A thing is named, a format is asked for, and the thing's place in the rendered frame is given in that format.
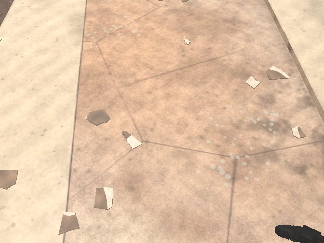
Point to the right robot hand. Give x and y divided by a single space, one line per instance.
300 234

